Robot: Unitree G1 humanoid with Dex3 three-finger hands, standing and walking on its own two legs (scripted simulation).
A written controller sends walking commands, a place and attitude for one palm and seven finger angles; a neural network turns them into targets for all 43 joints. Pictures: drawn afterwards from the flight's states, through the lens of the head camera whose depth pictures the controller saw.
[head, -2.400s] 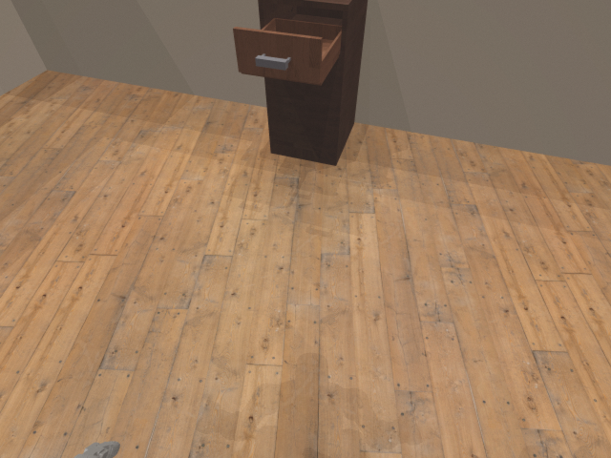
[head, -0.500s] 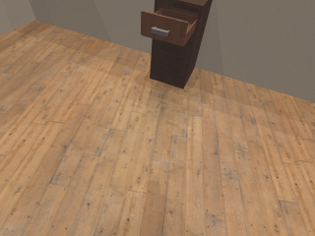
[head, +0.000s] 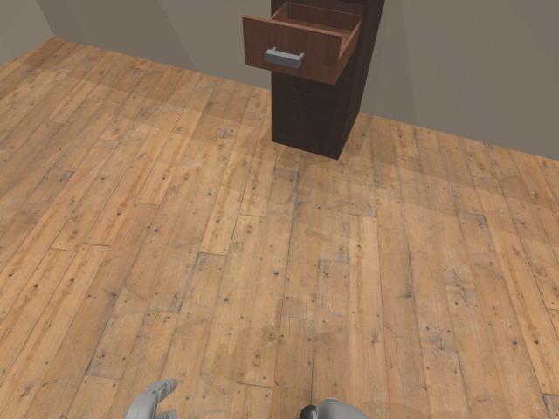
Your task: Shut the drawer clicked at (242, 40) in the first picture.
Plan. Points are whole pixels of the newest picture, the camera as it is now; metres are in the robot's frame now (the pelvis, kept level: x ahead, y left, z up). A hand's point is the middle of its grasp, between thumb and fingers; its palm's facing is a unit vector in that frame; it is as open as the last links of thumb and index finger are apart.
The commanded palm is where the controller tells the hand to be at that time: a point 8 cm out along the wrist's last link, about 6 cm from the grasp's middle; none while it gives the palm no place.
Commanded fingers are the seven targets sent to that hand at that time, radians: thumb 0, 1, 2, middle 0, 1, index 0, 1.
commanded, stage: walk to a spot facing it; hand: left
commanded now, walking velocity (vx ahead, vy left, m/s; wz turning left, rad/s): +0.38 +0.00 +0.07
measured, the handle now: (285, 55) +1.16 -0.04 -0.07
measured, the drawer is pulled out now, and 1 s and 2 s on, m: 0.30 0.30 0.30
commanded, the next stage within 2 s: turn to face it in 0.96 s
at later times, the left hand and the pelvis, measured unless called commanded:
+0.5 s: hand out of the picture +0.11 +0.20 -0.16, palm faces +0.18 -0.97 -0.16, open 7.4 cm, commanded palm none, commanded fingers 0.00 0.90 0.90 -0.20 -0.30 -0.20 -0.30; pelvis +0.23 +0.05 +0.00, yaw +3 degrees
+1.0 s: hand (184, 224) +0.53 +0.21 -0.14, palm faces -0.08 -0.96 -0.26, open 7.4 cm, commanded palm none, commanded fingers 0.00 0.90 0.90 -0.20 -0.30 -0.20 -0.30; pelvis +0.41 +0.01 +0.00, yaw -5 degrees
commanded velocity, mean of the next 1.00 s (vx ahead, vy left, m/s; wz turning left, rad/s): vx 0.35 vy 0.00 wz -0.08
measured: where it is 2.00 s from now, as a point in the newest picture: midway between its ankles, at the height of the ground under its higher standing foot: (268, 328)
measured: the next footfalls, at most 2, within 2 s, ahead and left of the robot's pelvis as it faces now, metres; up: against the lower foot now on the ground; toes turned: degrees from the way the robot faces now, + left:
left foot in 0.46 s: +0.35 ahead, +0.16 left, +0.00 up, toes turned +12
right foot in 0.96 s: +0.52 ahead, -0.10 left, +0.00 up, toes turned -13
